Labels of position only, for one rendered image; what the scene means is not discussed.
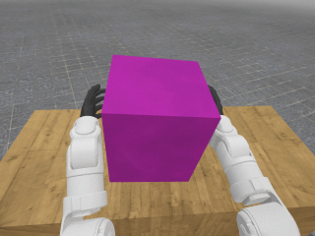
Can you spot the right robot forearm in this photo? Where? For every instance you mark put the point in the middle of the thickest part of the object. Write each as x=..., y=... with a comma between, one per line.
x=247, y=183

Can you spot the robot left hand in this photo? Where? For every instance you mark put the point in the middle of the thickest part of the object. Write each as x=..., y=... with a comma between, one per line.
x=89, y=107

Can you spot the carton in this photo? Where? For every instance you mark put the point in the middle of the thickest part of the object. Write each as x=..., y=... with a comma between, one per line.
x=158, y=116

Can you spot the robot right upper arm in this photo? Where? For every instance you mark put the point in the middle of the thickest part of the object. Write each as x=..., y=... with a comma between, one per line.
x=269, y=219

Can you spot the left robot forearm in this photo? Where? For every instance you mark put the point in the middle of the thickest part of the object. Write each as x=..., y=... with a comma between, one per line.
x=84, y=170

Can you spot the pedestal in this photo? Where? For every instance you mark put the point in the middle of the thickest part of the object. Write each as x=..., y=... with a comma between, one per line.
x=33, y=181

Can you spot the robot left upper arm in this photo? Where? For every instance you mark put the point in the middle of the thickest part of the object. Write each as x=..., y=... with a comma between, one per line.
x=100, y=226

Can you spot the robot right hand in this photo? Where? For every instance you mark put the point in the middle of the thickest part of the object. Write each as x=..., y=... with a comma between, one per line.
x=216, y=99

